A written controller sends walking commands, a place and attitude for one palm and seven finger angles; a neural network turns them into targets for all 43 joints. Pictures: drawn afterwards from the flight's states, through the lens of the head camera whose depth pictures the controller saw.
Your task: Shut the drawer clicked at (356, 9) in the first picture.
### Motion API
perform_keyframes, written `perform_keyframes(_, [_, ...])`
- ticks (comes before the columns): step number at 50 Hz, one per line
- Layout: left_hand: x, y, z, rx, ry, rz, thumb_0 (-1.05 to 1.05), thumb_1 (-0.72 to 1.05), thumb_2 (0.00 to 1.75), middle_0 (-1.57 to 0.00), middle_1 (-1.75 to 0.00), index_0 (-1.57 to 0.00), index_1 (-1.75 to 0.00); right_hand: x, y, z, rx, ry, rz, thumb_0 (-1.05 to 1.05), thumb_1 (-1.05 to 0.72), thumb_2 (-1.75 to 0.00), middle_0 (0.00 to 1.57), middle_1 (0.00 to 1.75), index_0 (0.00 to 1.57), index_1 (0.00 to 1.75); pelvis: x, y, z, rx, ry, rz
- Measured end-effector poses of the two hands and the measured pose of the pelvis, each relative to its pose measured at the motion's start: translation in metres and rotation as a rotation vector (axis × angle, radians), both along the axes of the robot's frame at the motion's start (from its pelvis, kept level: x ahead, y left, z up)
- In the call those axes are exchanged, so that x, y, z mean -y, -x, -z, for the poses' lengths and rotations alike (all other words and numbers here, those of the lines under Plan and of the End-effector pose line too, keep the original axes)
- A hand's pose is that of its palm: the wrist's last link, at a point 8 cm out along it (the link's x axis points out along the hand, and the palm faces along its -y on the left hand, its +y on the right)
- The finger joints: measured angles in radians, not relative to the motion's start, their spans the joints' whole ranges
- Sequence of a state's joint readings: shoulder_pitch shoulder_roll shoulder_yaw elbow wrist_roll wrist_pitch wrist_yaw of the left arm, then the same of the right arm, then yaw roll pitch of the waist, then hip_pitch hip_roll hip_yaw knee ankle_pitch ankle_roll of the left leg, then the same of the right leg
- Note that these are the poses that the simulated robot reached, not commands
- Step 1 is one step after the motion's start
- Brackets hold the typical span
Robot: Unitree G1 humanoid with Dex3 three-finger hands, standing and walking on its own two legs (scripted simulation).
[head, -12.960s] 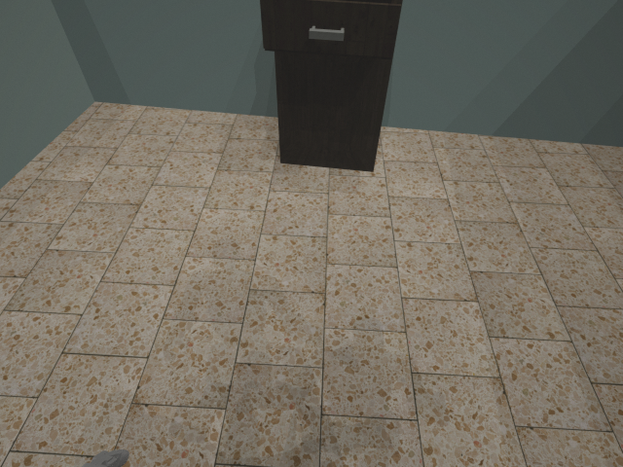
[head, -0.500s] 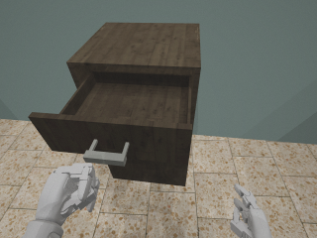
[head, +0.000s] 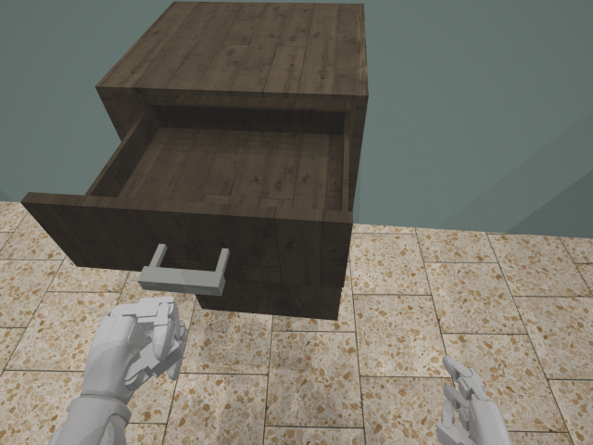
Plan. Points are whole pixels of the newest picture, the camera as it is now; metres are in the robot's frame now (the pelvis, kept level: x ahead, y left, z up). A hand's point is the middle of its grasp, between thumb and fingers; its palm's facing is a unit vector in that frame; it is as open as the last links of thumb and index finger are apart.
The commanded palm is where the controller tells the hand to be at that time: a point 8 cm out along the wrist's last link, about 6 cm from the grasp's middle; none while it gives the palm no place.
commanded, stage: bring the fist close to the handle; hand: left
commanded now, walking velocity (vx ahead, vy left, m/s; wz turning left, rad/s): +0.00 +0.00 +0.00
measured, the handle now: (187, 267) +0.34 +0.18 +0.05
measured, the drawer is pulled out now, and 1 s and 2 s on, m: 0.28 0.28 0.17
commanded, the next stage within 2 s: push the drawer shut in 0.78 s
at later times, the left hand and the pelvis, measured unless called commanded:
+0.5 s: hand (197, 335) +0.24 +0.15 +0.04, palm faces -0.04 -1.00 -0.06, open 3.3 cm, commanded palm +0.22 +0.21 +0.05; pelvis +0.00 +0.00 -0.02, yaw +0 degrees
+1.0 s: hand (197, 325) +0.25 +0.15 +0.05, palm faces -0.04 -1.00 -0.06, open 3.3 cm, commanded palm +0.24 +0.21 +0.05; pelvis +0.00 +0.00 -0.02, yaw +0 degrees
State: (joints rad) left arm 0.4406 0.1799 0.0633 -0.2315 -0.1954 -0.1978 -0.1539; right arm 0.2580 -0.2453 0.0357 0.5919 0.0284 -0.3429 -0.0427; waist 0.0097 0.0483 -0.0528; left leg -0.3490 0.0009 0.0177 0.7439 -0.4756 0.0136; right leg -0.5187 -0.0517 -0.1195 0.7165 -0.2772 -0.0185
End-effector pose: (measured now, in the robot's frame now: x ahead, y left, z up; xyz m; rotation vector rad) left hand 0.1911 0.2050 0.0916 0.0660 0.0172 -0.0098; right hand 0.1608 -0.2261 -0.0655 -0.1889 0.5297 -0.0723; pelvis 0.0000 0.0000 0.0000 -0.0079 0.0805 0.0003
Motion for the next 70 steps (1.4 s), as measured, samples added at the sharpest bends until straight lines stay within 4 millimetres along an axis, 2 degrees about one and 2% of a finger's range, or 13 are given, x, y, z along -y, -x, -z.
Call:
perform_keyframes(14, [0.005,-0.026,0.026,0.000,0.006,0.023,0.02,0.90,0.90,-1.40,-1.60,-1.40,-1.60,0.002,0.005,0.014,-0.059,0.014,-0.001,0.01,-0.90,-0.90,0.20,0.30,0.20,0.30,-0.002,0.000,0.008,-0.060,-0.003,0.001])
perform_keyframes(24, [0.004,-0.034,0.044,-0.008,0.012,0.031,0.02,0.90,0.90,-1.40,-1.60,-1.40,-1.60,0.003,0.004,0.023,-0.098,0.020,-0.008,0.01,-0.90,-0.90,0.20,0.30,0.20,0.30,-0.003,0.000,0.015,-0.095,-0.002,-0.001])
perform_keyframes(31, [0.000,-0.036,0.034,0.031,0.006,0.026,0.02,0.90,0.90,-1.40,-1.60,-1.40,-1.60,0.001,0.003,0.025,-0.104,0.006,0.005,0.01,-0.91,-0.90,0.20,0.30,0.20,0.30,-0.005,-0.003,0.015,-0.101,0.001,0.000])
perform_keyframes(40, [0.006,-0.038,0.045,-0.023,0.018,0.047,0.02,0.90,0.90,-1.40,-1.60,-1.40,-1.60,-0.001,-0.001,0.024,-0.107,0.009,0.000,0.01,-0.90,-0.90,0.20,0.30,0.20,0.30,-0.005,-0.002,0.016,-0.104,0.001,-0.001])
perform_keyframes(48, [0.002,-0.039,0.035,0.030,0.012,0.020,0.02,0.90,0.90,-1.40,-1.60,-1.40,-1.60,-0.002,-0.002,0.024,-0.108,0.008,-0.003,0.01,-0.91,-0.90,0.20,0.30,0.20,0.30,-0.005,-0.004,0.016,-0.103,0.003,-0.005])
perform_keyframes(54, [0.005,-0.053,0.043,0.010,0.006,0.049,0.00,0.89,0.92,-1.40,-1.60,-1.40,-1.60,-0.001,-0.001,0.030,-0.132,0.013,-0.008,0.01,-0.91,-0.90,0.20,0.30,0.20,0.30,-0.004,-0.001,0.018,-0.107,0.002,-0.009])
perform_keyframes(70, [0.002,-0.091,0.042,0.014,0.006,0.047,0.01,0.83,0.91,-1.40,-1.60,-1.40,-1.60,0.008,0.015,0.036,-0.188,0.014,0.020,0.01,-0.91,-0.90,0.20,0.30,0.20,0.30,0.000,0.004,0.015,-0.108,-0.005,-0.008])
